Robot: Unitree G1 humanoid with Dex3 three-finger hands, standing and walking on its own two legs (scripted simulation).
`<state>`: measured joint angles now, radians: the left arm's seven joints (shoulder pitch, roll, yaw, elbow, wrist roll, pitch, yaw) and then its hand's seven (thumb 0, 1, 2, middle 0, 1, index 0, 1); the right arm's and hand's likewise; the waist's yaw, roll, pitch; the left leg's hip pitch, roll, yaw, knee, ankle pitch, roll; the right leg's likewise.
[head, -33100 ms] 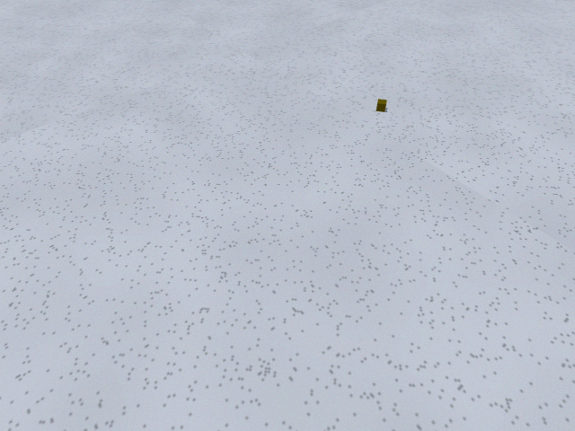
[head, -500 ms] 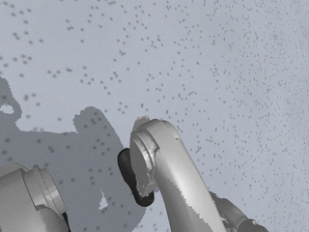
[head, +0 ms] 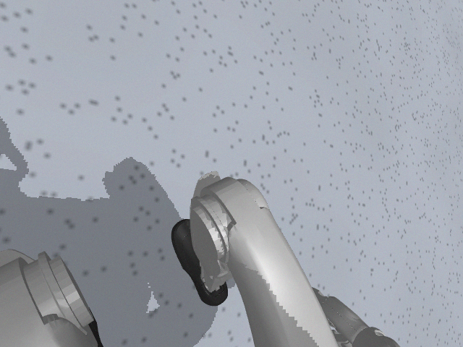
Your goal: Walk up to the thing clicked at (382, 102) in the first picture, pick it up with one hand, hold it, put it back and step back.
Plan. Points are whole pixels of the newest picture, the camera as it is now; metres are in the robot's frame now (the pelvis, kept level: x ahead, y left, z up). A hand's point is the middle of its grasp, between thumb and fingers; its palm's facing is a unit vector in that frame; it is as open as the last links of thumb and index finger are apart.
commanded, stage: rest palm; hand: left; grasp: from above
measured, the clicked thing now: out of the picture +0.47 +0.37 -0.28
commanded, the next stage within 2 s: close in 0.84 s
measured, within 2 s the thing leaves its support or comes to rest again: neither
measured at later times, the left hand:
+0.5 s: hand out of the picture +0.46 +0.36 -0.25, palm faces -0.42 -0.18 -0.89, open 12.2 cm
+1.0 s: hand out of the picture +0.46 +0.36 -0.25, palm faces -0.43 -0.18 -0.88, open 11.9 cm
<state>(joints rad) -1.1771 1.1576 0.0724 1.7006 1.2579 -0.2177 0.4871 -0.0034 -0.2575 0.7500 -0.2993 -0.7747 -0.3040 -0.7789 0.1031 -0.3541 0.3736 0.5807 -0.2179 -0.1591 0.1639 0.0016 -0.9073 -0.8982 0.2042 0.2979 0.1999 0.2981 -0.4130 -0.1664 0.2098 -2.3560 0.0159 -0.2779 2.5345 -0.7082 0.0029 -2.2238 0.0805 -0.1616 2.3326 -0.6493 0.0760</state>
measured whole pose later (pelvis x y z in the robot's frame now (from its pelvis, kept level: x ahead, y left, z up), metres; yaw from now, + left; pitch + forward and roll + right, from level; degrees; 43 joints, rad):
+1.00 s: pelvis +0.00 +0.00 +0.00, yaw -1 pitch +28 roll -16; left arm -1.17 1.18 0.09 1.69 1.26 -0.23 0.49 0.00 -0.12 0.65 -0.37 -0.72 -0.39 -0.71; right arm 0.09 -0.36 0.39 0.58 -0.23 -0.15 0.16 0.00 -0.90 -0.90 0.20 0.30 0.20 0.30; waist -0.41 -0.18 0.23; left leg -2.35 0.02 -0.29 2.53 -0.71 0.00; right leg -2.22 0.08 -0.17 2.32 -0.65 0.07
